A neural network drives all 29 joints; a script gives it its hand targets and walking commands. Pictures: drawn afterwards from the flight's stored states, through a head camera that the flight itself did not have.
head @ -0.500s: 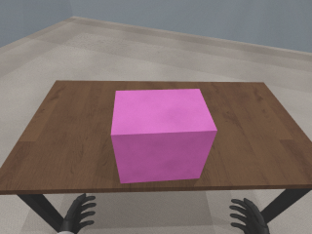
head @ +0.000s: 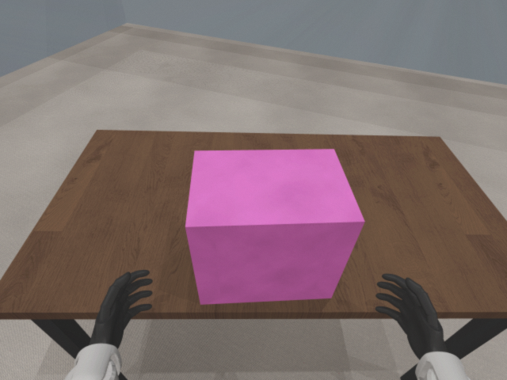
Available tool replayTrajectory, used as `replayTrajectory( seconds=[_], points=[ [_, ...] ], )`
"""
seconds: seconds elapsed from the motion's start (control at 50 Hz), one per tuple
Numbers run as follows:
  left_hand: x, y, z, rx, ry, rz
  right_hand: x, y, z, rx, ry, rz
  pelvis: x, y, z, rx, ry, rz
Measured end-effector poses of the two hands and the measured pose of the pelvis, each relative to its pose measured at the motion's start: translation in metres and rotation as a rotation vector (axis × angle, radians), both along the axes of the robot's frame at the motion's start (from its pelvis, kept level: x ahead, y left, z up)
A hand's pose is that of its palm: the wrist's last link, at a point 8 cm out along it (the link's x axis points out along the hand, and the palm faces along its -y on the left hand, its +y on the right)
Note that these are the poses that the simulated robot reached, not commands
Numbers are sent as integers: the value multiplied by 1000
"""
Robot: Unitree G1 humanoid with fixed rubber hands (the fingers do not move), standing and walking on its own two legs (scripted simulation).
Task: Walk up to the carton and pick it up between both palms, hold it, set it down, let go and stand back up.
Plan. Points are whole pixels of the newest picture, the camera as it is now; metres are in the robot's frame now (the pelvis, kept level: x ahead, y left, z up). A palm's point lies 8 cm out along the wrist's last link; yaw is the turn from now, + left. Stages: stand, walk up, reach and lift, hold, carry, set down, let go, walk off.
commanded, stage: reach and lift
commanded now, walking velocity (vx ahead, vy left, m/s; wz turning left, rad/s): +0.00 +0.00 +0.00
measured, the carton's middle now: (266, 228) +0.39 +0.00 +0.03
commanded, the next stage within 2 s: none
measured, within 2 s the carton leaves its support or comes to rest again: neither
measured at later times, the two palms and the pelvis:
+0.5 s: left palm (111, 267) +0.26 +0.22 +0.09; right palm (427, 273) +0.27 -0.23 +0.09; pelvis -0.01 -0.01 +0.00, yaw +0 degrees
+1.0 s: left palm (111, 217) +0.31 +0.22 +0.15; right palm (429, 215) +0.33 -0.24 +0.15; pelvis -0.03 -0.01 +0.00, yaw +1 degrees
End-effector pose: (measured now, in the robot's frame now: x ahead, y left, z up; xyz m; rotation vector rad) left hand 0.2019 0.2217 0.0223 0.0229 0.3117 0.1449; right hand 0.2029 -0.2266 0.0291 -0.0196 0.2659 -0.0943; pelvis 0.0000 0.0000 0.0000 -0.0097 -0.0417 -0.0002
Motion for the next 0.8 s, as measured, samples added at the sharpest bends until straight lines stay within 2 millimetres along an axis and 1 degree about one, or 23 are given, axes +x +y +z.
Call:
replayTrajectory(
  seconds=[0.08,0.14,0.24,0.32,0.52,0.62,0.68,0.74,0.8],
  points=[
    [9,-2,4,-3,-18,-7,9,-2,5,3,-17,2,2,0,0,-1,-4,2],
    [18,-4,11,-1,-10,-18,18,-2,10,6,-15,3,2,-1,0,-2,-6,2],
    [36,-4,34,1,-21,-32,35,-2,28,13,-38,1,1,-2,1,-2,-10,1],
    [47,-2,49,-1,-28,-36,46,-2,42,18,-53,2,-2,-3,2,-1,-16,3],
    [63,2,69,-9,-13,-36,67,-4,65,24,-53,8,-13,-6,2,0,-11,3],
    [76,3,79,-12,-14,-37,82,-7,76,19,-50,11,-19,-7,2,2,5,3],
    [83,2,90,-9,-32,-36,92,-8,82,21,-51,17,-23,-7,2,1,4,-2],
    [85,0,98,-9,-43,-42,99,-8,86,19,-51,20,-26,-6,2,-1,-1,-2],
    [86,-2,101,-14,-34,-47,105,-9,92,17,-54,12,-27,-6,2,-3,2,2]
  ],
)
